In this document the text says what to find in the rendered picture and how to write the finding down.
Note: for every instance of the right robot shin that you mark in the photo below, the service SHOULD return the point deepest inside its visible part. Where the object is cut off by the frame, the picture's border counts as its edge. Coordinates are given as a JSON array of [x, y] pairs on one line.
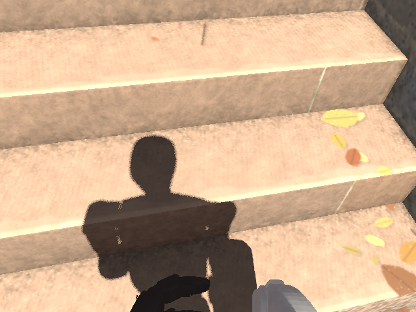
[[274, 281]]

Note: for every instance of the right robot thigh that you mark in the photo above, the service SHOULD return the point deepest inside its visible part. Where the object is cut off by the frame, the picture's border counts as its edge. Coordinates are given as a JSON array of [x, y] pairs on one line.
[[280, 298]]

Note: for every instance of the left robot hand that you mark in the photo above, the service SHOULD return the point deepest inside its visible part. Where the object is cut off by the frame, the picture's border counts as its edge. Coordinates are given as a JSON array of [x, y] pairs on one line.
[[168, 290]]

